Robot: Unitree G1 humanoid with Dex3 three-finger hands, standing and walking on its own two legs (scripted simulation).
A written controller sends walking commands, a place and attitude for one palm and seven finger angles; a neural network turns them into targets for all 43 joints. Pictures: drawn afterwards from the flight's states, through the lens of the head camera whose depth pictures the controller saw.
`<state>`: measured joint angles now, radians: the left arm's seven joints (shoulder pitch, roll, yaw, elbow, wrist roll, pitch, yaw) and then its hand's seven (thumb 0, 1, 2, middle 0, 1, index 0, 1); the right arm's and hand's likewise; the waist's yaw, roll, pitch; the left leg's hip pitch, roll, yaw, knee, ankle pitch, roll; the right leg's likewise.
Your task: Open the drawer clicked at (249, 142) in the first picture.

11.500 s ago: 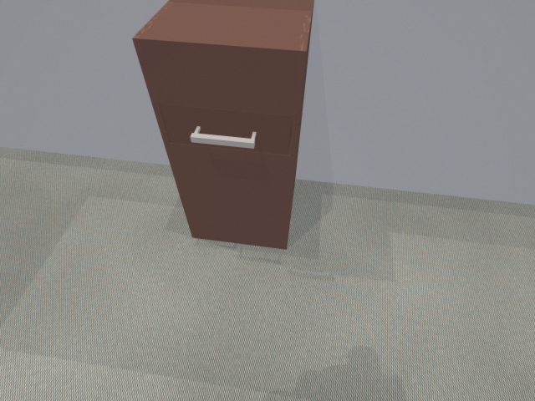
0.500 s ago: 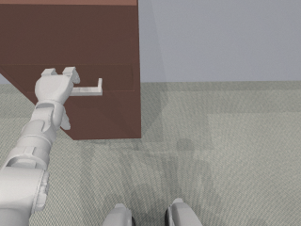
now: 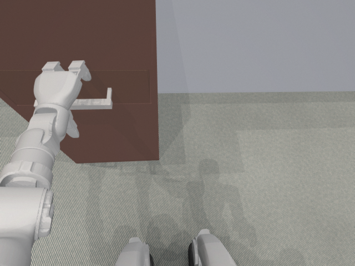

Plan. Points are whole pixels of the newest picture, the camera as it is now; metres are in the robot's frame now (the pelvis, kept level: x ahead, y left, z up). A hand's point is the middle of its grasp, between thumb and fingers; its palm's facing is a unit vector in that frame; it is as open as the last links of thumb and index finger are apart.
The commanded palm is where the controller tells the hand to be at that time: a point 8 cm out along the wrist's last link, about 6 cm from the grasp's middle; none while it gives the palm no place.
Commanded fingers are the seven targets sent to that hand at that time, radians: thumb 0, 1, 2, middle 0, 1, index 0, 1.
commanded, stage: move the hooked fingers above the handle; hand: left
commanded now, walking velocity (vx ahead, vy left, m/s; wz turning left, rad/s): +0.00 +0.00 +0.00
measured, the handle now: (75, 98) +0.55 +0.24 -0.06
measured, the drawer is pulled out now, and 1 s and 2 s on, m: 0.00 0.00 0.00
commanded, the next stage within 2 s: lift the fingers back up to retry in 0.16 s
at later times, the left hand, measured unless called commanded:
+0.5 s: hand (67, 100) +0.50 +0.23 +0.01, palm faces -0.04 -0.05 -1.00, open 13.8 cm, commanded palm +0.48 +0.22 +0.06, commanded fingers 0.00 -0.50 0.30 -0.30 -1.20 -0.30 -1.20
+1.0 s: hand (66, 107) +0.48 +0.23 +0.00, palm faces -0.14 -0.04 -0.99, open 13.8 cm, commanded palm +0.48 +0.22 +0.06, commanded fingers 0.00 -0.50 0.30 -0.30 -1.20 -0.30 -1.20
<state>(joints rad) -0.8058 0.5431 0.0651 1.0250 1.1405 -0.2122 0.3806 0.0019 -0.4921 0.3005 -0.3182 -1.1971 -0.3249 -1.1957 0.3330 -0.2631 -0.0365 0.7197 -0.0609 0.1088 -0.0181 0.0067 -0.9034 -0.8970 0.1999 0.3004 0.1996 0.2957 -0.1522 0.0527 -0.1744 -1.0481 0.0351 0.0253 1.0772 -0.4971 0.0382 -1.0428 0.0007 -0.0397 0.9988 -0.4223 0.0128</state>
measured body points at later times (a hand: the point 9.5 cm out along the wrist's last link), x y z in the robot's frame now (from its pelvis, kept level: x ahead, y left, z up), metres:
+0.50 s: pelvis +0.00 +0.00 +0.00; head +0.13 +0.01 +0.43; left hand +0.49 +0.23 +0.06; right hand +0.01 -0.28 -0.12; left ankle -0.01 +0.09 -0.66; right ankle +0.02 -0.13 -0.66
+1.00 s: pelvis +0.01 +0.00 +0.01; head +0.14 +0.01 +0.44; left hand +0.49 +0.23 +0.05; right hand +0.01 -0.27 -0.11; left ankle -0.01 +0.09 -0.66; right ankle +0.02 -0.13 -0.66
